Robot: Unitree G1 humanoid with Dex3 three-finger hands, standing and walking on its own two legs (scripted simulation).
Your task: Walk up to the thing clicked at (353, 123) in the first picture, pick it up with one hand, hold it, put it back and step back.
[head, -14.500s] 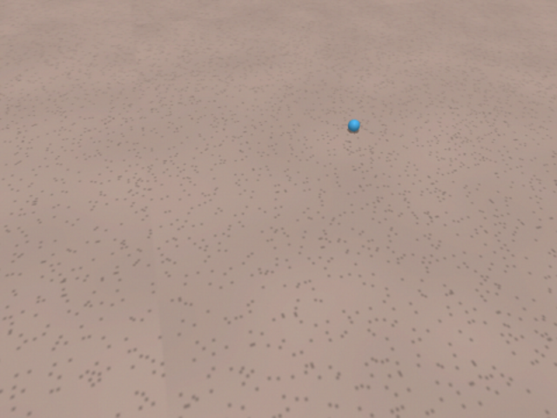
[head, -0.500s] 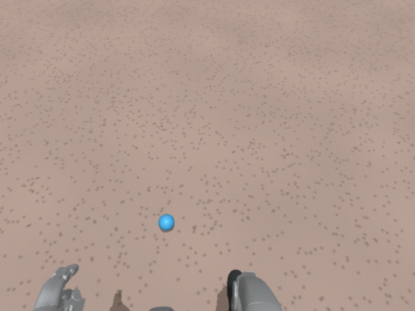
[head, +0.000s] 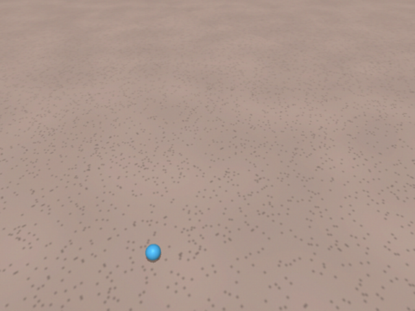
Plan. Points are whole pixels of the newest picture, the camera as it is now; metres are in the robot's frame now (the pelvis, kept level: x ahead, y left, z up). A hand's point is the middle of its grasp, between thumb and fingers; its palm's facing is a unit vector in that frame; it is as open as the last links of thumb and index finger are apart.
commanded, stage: walk up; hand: left
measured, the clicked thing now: (153, 252) +0.62 +0.28 -0.73
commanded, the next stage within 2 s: none
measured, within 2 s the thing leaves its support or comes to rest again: neither
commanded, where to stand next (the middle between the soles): +0.25 +0.04 m, yaw +1 degrees
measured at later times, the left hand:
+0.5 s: hand out of the picture +0.15 +0.31 -0.15, palm faces -0.02 -0.93 -0.35, open 7.4 cm
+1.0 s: hand (89, 288) +0.24 +0.27 -0.13, palm faces -0.01 -0.89 -0.46, open 7.4 cm
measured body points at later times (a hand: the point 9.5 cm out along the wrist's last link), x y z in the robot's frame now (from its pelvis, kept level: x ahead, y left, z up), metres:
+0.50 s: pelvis +0.13 +0.05 +0.00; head +0.16 +0.06 +0.44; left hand +0.15 +0.36 -0.13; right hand +0.23 -0.26 -0.11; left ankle +0.18 +0.16 -0.73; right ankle +0.06 -0.09 -0.65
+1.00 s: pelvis +0.14 +0.01 -0.01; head +0.22 -0.03 +0.42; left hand +0.24 +0.32 -0.10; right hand +0.27 -0.29 -0.16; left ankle +0.07 +0.18 -0.62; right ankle +0.26 -0.06 -0.73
